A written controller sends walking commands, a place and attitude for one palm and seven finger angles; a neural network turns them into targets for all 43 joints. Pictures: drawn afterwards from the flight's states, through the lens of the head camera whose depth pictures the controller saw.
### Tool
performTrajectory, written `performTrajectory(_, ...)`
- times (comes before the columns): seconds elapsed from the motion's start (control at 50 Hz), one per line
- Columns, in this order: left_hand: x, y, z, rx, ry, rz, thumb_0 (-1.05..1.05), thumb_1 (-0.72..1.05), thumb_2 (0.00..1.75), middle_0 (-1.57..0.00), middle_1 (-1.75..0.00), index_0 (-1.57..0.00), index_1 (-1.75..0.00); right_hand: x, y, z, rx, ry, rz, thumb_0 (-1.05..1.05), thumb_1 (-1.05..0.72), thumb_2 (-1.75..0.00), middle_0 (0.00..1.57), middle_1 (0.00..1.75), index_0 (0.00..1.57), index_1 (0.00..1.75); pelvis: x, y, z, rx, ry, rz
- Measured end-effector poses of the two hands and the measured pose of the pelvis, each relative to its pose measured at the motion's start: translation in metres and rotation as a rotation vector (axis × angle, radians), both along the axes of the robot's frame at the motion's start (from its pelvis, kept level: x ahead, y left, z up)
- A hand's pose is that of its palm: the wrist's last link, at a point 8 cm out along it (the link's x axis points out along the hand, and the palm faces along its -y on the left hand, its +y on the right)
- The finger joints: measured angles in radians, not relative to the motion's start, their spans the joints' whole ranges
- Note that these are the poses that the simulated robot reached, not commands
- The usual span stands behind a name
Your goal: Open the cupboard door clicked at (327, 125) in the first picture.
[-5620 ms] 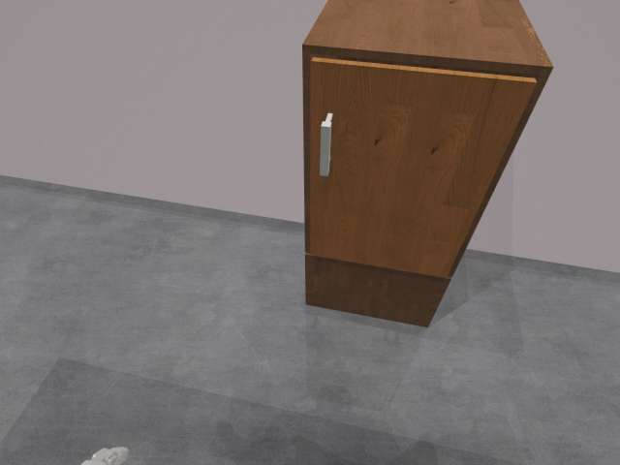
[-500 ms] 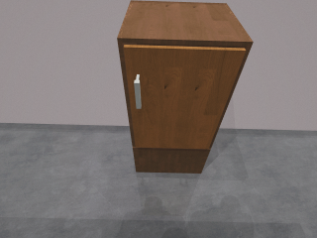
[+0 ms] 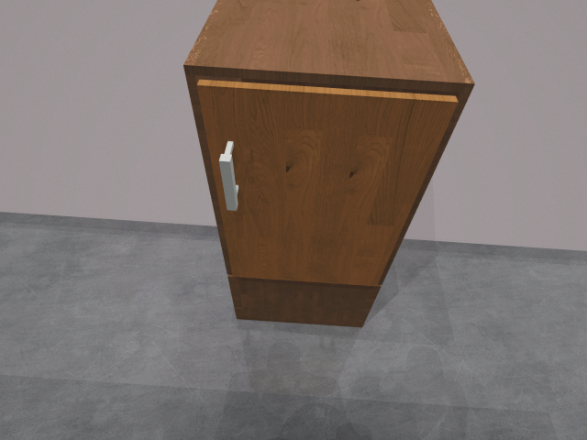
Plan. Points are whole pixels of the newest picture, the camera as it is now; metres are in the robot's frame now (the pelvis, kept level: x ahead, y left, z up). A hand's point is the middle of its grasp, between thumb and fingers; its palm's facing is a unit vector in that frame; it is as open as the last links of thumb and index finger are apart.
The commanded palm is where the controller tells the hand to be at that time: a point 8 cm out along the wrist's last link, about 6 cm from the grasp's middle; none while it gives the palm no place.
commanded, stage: shuffle to correct the standing spot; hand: left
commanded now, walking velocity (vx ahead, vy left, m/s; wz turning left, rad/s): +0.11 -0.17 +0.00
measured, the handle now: (231, 176) +0.55 +0.17 +0.00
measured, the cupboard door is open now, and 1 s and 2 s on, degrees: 0 0 0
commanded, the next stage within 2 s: come to a stop and stand still in 0.20 s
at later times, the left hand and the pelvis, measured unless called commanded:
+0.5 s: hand (232, 413) +0.19 +0.11 -0.16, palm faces -0.05 -0.97 -0.23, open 7.4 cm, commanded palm none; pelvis +0.08 -0.08 -0.01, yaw -1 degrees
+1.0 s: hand out of the picture +0.05 +0.16 -0.18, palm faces +0.10 -0.97 -0.24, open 7.3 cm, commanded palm none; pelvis +0.02 -0.05 +0.00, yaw +1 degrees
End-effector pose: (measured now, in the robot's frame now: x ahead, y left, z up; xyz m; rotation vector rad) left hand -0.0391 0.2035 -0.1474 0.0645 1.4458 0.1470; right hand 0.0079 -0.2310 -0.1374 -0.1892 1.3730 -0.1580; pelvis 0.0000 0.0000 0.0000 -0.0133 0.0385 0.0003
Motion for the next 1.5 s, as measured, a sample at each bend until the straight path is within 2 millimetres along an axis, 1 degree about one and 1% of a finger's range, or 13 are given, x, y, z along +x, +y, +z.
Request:
performTrajectory(0.1,0.002,-0.002,-0.015,-0.041,0.089,0.003,0.0,0.91,0.9,-0.2,-0.3,-0.2,-0.3,0.069,0.002,0.004,-0.033,-0.158,0.024,0.01,-0.91,-0.9,0.2,0.3,0.2,0.3,0.024,0.003,-0.009,-0.01,-0.004,-0.016)
performTrajectory(0.16,0.023,0.002,-0.016,-0.039,0.107,-0.034,0.0,0.91,0.9,-0.2,-0.3,-0.2,-0.3,0.085,0.002,0.011,-0.042,-0.203,0.002,0.01,-0.91,-0.9,0.2,0.3,0.2,0.3,0.038,0.0,-0.007,-0.005,-0.014,-0.04)
performTrajectory(0.36,0.158,-0.003,0.012,0.027,-0.138,-0.083,0.0,0.91,0.9,-0.19,-0.3,-0.2,-0.3,0.058,-0.034,0.025,-0.053,-0.022,-0.022,0.0,-0.93,-0.9,0.2,0.3,0.2,0.3,0.064,-0.031,0.015,-0.026,-0.005,-0.024)
performTrajectory(0.46,0.207,-0.031,0.019,0.071,-0.215,-0.141,0.0,0.91,0.9,-0.19,-0.3,-0.2,-0.3,0.042,-0.062,0.007,-0.008,0.056,-0.071,0.0,-0.91,-0.9,0.2,0.3,0.2,0.3,0.075,-0.061,0.007,-0.002,-0.014,-0.024)
performTrajectory(0.54,0.225,-0.055,0.016,0.117,-0.274,-0.163,0.0,0.91,0.9,-0.2,-0.3,-0.2,-0.3,0.04,-0.089,-0.021,0.024,0.087,-0.105,0.01,-0.91,-0.9,0.2,0.3,0.2,0.3,0.084,-0.084,-0.01,0.03,-0.023,-0.024)
performTrajectory(0.68,0.207,-0.076,0.029,0.117,-0.281,-0.122,0.0,0.91,0.9,-0.2,-0.3,-0.2,-0.3,0.067,-0.106,-0.016,0.042,0.034,-0.071,0.01,-0.91,-0.9,0.2,0.3,0.2,0.3,0.07,-0.095,0.001,0.058,-0.039,-0.007)
performTrajectory(0.9,0.119,-0.026,0.021,0.147,-0.216,-0.011,0.0,0.91,0.9,-0.2,-0.3,-0.21,-0.3,0.105,-0.088,0.01,0.01,-0.147,0.054,0.01,-0.91,-0.9,0.2,0.3,0.2,0.3,0.034,-0.075,0.003,0.05,-0.038,0.019)
performTrajectory(1.0,0.08,0.0,0.003,0.118,-0.133,0.014,0.0,0.91,0.9,-0.2,-0.3,-0.2,-0.3,0.075,-0.061,0.015,-0.025,-0.175,0.049,0.0,-0.91,-0.9,0.2,0.3,0.2,0.3,0.022,-0.053,-0.001,0.019,-0.045,0.017)
performTrajectory(1.12,0.058,-0.004,0.011,0.052,-0.099,0.017,0.0,0.91,0.9,-0.2,-0.3,-0.2,-0.3,0.015,-0.03,0.023,0.008,-0.049,0.015,0.0,-0.91,-0.9,0.2,0.3,0.2,0.3,0.022,-0.045,0.015,0.005,-0.045,0.024)
performTrajectory(1.22,0.052,-0.021,0.01,0.013,-0.049,-0.002,0.0,0.91,0.9,-0.2,-0.3,-0.2,-0.3,-0.025,-0.018,0.023,0.031,0.042,-0.04,0.01,-0.9,-0.9,0.2,0.3,0.2,0.3,0.023,-0.046,0.017,0.012,-0.033,0.019)
performTrajectory(1.32,0.066,-0.037,0.011,0.026,-0.028,-0.047,0.01,0.93,0.9,-0.2,-0.3,-0.2,-0.3,-0.056,-0.021,0.018,0.055,0.128,-0.091,0.01,-0.9,-0.9,0.2,0.3,0.2,0.3,0.023,-0.057,0.016,0.014,-0.022,0.01)
performTrajectory(1.4,0.075,-0.04,0.004,0.081,-0.056,-0.103,0.01,0.94,0.9,-0.2,-0.3,-0.2,-0.3,-0.058,-0.037,-0.008,0.088,0.153,-0.104,0.01,-0.9,-0.9,0.2,0.3,0.2,0.3,0.024,-0.068,-0.004,0.057,0.005,-0.038)
performTrajectory(1.5,0.084,-0.052,0.014,0.119,-0.05,-0.124,0.01,0.92,0.9,-0.2,-0.3,-0.2,-0.3,-0.03,-0.047,-0.029,0.127,0.068,-0.111,0.01,-0.91,-0.9,0.2,0.3,0.2,0.3,0.031,-0.075,-0.006,0.039,-0.031,-0.018)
